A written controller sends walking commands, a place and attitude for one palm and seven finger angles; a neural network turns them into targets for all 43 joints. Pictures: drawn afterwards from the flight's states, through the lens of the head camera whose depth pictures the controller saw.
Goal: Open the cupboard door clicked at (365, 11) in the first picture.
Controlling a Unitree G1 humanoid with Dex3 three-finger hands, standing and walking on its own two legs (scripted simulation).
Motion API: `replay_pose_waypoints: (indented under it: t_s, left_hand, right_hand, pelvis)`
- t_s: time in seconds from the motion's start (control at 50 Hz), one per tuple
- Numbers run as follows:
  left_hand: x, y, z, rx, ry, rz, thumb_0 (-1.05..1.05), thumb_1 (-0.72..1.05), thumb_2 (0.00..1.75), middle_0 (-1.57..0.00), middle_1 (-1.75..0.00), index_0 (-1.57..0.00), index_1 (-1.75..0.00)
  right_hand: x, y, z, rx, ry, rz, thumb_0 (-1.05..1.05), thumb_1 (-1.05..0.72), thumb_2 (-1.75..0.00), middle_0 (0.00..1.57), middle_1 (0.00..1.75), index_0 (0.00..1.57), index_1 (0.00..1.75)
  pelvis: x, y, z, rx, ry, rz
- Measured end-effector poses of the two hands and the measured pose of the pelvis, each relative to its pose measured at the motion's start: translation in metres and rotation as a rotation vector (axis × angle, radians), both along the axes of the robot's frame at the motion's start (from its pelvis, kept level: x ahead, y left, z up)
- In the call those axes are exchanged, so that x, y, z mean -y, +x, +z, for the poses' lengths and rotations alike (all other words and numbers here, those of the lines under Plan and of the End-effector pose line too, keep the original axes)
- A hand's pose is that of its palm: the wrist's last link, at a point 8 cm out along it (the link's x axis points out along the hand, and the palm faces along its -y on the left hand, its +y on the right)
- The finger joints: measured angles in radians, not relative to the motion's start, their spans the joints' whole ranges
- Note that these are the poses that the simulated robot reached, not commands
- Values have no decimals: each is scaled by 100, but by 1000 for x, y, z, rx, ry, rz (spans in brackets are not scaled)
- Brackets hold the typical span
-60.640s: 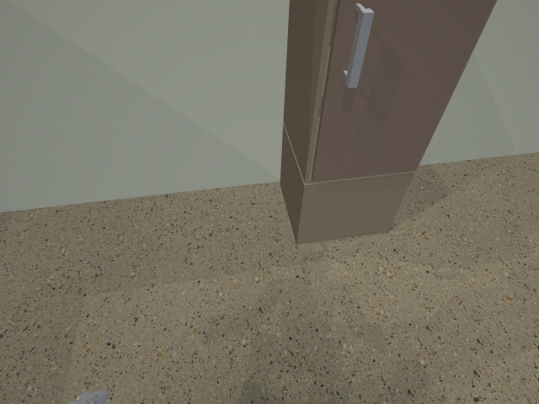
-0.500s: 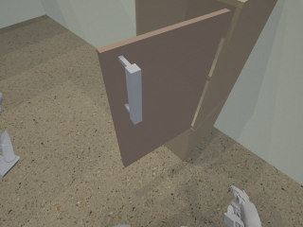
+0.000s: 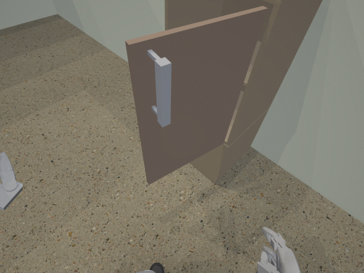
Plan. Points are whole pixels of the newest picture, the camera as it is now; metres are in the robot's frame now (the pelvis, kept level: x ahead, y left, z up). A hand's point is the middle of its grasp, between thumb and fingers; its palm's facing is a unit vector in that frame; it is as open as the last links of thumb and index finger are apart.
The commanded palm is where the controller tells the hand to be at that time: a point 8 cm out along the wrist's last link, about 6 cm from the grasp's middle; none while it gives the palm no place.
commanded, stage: step back with the hand held close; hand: left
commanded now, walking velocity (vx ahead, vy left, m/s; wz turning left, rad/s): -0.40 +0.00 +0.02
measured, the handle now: (158, 90) +0.47 +0.10 +0.14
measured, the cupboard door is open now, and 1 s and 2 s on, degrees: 78 78 78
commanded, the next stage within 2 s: stop stepping back and stand still in 0.02 s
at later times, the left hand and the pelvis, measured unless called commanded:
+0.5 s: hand out of the picture +0.10 +0.25 +0.16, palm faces +0.39 -0.80 -0.45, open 7.4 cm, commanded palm +0.06 +0.29 +0.18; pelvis -0.09 -0.01 +0.00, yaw -2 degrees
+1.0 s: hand (11, 266) +0.11 +0.26 +0.10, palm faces +0.31 -0.82 -0.49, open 7.4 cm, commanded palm none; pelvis -0.10 +0.00 +0.00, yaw -1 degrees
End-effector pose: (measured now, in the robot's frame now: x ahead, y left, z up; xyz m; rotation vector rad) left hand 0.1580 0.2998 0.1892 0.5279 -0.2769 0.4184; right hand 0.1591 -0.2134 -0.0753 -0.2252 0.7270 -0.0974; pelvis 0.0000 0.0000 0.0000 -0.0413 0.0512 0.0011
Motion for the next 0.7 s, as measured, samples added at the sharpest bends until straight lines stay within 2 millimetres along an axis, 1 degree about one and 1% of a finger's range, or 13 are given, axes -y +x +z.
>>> replay_pose_waypoints:
  t_s: [0.04,0.08,0.14,0.2,0.24,0.3,0.36,0.46,0.52,0.56,0.62,0.66,0.7]
  left_hand:
    - [13,-6,-3,-16,20,-37,2,89,90,-20,-30,-21,-30]
    - [24,-10,-5,-35,25,-79,2,89,90,-20,-30,-21,-30]
    - [33,-18,-2,-56,50,-123,2,88,90,-21,-30,-21,-30]
    - [32,-27,0,-66,71,-130,2,88,90,-21,-30,-21,-31]
    - [28,-31,0,-55,67,-125,2,88,90,-21,-30,-21,-31]
    - [22,-40,-5,-52,39,-105,2,88,90,-21,-30,-21,-31]
    - [19,-54,-10,-78,19,-82,2,88,90,-21,-30,-21,-31]
    - [18,-86,-11,-84,7,-57,2,88,90,-21,-30,-21,-31]
    - [13,-96,-11,-39,-13,-37,2,88,90,-21,-30,-21,-31]
    - [6,-97,-12,4,-25,-22,2,88,90,-21,-30,-21,-31]
    - [-4,-92,-15,20,-45,3,2,88,90,-21,-30,-21,-31]
    - [-5,-88,-15,3,-40,8,2,88,90,-21,-30,-21,-30]
    - [-2,-86,-12,-13,-26,-4,2,88,90,-21,-30,-21,-30]
  right_hand:
    - [5,-1,-4,17,11,18,1,-90,-90,21,30,20,31]
    - [12,-6,-7,12,10,18,1,-90,-90,21,30,20,31]
    - [23,-19,-4,-6,3,-20,1,-90,-90,21,30,20,31]
    - [35,-32,6,10,-28,-57,1,-90,-90,21,30,20,31]
    - [43,-40,9,37,-54,-82,1,-90,-90,21,30,20,31]
    - [52,-56,14,51,-73,-110,1,-90,-90,21,30,20,30]
    - [55,-75,17,65,-85,-110,1,-90,-90,20,30,20,30]
    - [54,-106,12,20,-88,-104,1,-90,-90,20,30,20,30]
    - [51,-122,4,-26,-98,-107,1,-90,-90,20,30,20,30]
    - [47,-129,-2,-45,-108,-106,1,-90,-90,20,30,20,30]
    - [36,-136,-5,-52,-89,-111,1,-90,-90,20,30,20,30]
    - [27,-137,-4,-36,-63,-108,1,-90,-90,20,30,20,30]
    - [18,-138,-2,-20,-30,-97,1,-90,-90,20,30,20,30]
  pelvis:
    - [8,-13,-6,-14,26,-20]
    - [12,-27,-6,-6,9,-30]
    - [17,-38,-2,8,21,-38]
    - [18,-41,-2,13,36,-53]
    - [15,-43,-5,18,23,-46]
    - [13,-55,-3,36,35,-43]
    - [13,-69,-2,46,29,-34]
    - [13,-85,0,50,16,-22]
    - [8,-86,-1,54,10,-29]
    - [3,-87,-5,58,3,-11]
    - [-1,-92,-4,75,26,-20]
    - [-1,-96,-1,74,36,-23]
    - [1,-99,2,69,39,-21]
